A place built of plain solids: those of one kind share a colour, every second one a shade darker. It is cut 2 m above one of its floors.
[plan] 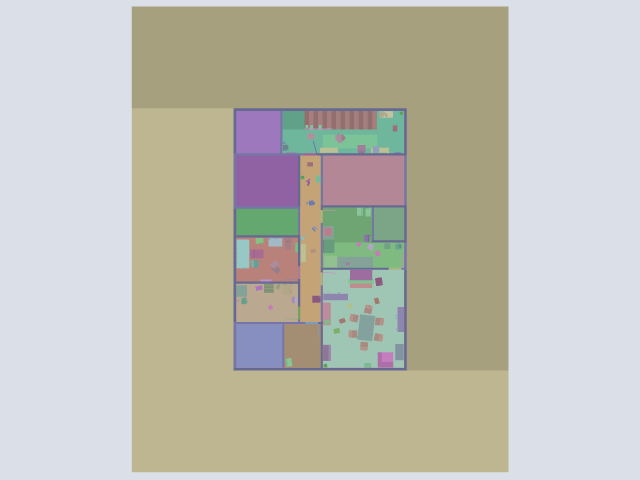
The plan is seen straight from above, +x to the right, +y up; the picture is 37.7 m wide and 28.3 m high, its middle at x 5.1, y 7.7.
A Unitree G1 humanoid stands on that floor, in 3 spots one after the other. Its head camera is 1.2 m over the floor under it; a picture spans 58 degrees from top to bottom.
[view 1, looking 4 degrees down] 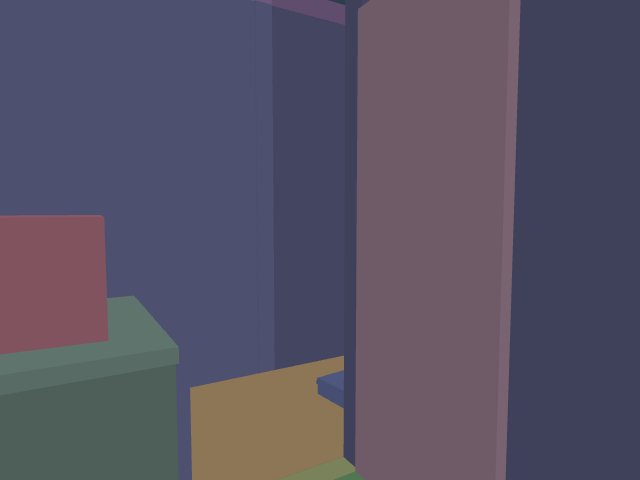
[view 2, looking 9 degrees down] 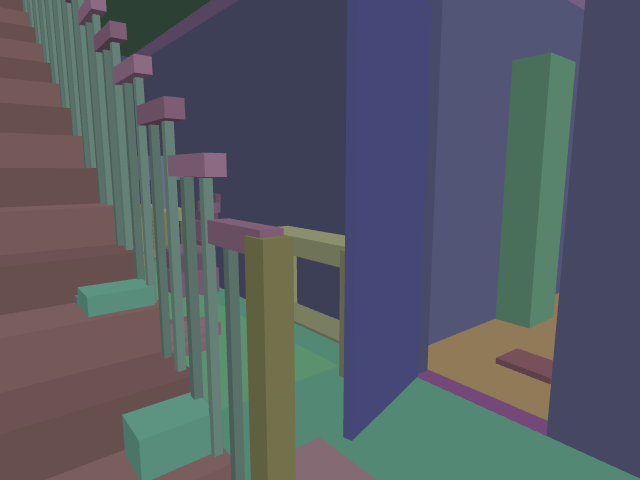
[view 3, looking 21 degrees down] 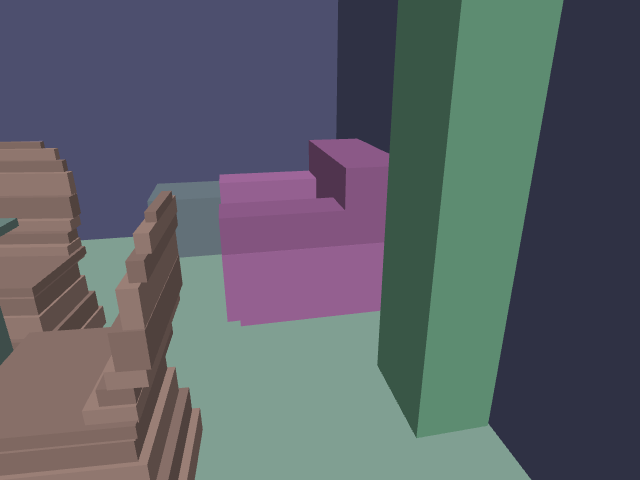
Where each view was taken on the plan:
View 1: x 6.83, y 8.32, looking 149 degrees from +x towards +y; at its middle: wall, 3.39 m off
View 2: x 3.39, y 14.77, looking -39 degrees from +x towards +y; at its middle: console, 2.68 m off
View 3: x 6.62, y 1.02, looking -12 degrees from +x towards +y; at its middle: armchair_club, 2.06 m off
